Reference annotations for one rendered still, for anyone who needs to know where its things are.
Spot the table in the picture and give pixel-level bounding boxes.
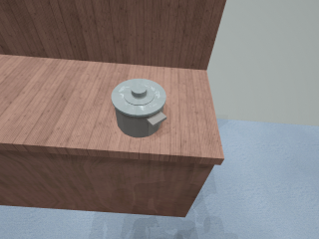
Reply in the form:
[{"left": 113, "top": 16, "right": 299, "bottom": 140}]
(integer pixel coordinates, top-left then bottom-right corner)
[{"left": 0, "top": 0, "right": 226, "bottom": 217}]

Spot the lid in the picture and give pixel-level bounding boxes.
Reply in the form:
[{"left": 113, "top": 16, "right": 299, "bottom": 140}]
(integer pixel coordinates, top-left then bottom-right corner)
[{"left": 111, "top": 79, "right": 166, "bottom": 118}]

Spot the knob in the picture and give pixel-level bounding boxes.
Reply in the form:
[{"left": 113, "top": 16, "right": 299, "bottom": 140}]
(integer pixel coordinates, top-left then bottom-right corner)
[{"left": 131, "top": 84, "right": 147, "bottom": 98}]

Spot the pot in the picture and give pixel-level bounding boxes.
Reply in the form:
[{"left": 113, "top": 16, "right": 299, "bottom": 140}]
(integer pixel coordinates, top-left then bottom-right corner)
[{"left": 115, "top": 107, "right": 167, "bottom": 138}]

